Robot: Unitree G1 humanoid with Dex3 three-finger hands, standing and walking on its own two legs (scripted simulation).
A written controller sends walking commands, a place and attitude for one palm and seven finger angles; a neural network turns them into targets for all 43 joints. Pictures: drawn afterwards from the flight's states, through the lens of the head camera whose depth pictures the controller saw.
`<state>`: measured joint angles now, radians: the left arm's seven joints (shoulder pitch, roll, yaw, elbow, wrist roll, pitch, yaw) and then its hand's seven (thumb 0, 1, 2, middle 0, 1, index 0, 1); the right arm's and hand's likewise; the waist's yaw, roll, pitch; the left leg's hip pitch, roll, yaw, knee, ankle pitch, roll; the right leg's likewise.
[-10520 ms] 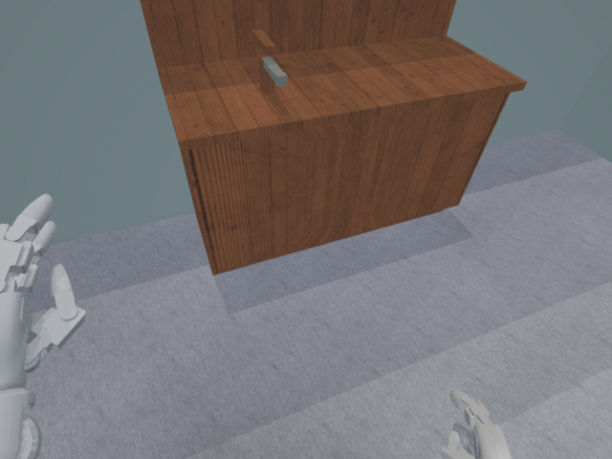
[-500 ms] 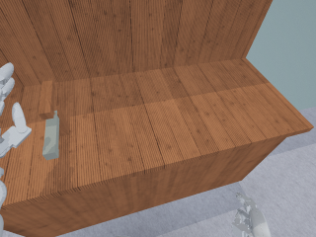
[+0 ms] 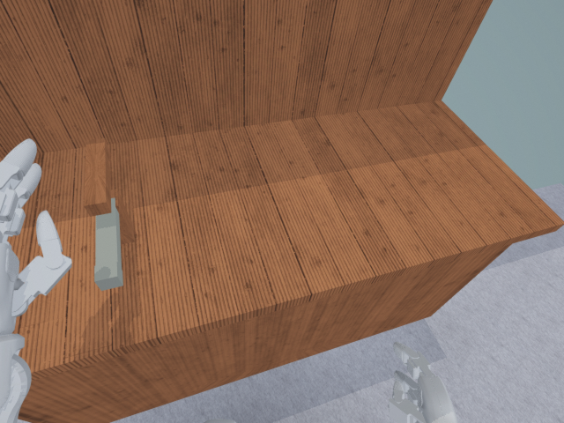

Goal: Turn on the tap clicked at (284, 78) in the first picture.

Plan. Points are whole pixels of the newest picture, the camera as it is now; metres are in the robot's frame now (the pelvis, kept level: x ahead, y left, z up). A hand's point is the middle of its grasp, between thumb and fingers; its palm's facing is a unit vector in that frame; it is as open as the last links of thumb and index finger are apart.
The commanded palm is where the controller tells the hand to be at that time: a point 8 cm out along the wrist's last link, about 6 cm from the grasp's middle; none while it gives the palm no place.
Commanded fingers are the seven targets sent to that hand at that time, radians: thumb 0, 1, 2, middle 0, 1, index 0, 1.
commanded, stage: look again from close up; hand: left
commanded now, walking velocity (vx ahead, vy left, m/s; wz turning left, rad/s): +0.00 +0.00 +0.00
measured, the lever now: (109, 276) +0.28 +0.27 +0.03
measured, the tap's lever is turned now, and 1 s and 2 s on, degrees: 0 0 0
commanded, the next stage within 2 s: shuffle to correct the standing spot in 0.38 s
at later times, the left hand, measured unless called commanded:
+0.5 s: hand (86, 252) +0.24 +0.24 +0.16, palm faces +0.36 -0.85 -0.38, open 7.4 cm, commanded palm +0.17 +0.27 +0.18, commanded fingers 0.00 0.90 0.90 -0.20 -0.30 -0.20 -0.30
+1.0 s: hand (116, 285) +0.21 +0.19 +0.17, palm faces +0.28 -0.83 -0.48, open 7.4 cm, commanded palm +0.14 +0.24 +0.18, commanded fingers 0.00 0.90 0.90 -0.20 -0.30 -0.20 -0.30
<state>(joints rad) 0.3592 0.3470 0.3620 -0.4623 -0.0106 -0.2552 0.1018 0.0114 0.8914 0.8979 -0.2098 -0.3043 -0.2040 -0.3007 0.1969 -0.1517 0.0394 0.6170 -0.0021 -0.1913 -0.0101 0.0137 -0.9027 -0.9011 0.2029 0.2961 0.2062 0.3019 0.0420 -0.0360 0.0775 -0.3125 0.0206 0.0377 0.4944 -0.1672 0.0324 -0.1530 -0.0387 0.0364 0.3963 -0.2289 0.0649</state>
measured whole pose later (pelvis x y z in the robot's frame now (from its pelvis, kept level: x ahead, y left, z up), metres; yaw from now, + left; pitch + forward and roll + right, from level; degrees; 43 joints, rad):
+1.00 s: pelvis -0.02 -0.04 -0.01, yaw -1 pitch +1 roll -3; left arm 0.47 0.41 0.42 -0.59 -0.04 -0.31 0.06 0.01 0.89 0.90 -0.22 -0.31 -0.21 -0.30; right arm 0.17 -0.20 -0.03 0.54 -0.01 -0.14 -0.04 0.01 -0.90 -0.90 0.20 0.30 0.20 0.30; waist 0.02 0.00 0.13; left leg -0.43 0.09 0.01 0.58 -0.17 -0.02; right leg -0.30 0.03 0.02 0.53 -0.25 0.02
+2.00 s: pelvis -0.09 -0.02 -0.02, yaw +0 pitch -2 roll +0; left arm 0.30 0.48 0.43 -0.50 0.03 -0.21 0.07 0.01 0.89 0.90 -0.22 -0.31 -0.21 -0.30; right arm 0.25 -0.16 -0.02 0.59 -0.02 -0.17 0.01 0.01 -0.91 -0.90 0.20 0.30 0.20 0.30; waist 0.02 -0.04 0.10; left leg -0.28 -0.06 -0.02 0.67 -0.35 0.05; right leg -0.30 0.03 -0.01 0.61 -0.26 -0.03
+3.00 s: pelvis -0.20 +0.01 -0.02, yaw -4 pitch -8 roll -1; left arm 0.31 0.35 0.36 -0.44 -0.01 -0.19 0.08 0.01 0.89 0.90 -0.21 -0.30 -0.21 -0.30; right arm 0.20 -0.21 0.02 0.62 0.00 -0.11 -0.02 0.01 -0.90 -0.90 0.20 0.30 0.21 0.30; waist 0.04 -0.02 0.11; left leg -0.32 -0.06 0.04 0.64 -0.26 0.06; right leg -0.38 0.04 0.05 0.68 -0.34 -0.01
